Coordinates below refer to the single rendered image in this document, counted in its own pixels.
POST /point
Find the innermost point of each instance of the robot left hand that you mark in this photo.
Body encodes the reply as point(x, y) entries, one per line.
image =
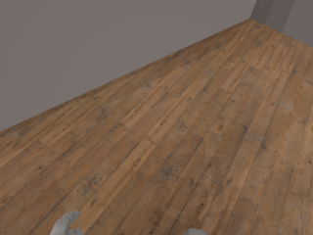
point(61, 226)

